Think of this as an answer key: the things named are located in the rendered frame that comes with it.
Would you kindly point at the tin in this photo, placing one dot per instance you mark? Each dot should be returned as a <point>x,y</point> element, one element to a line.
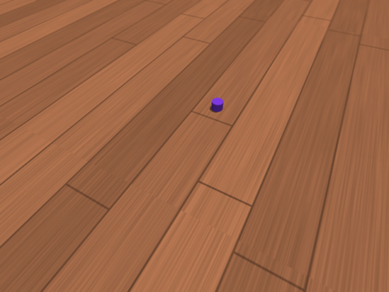
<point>217,104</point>

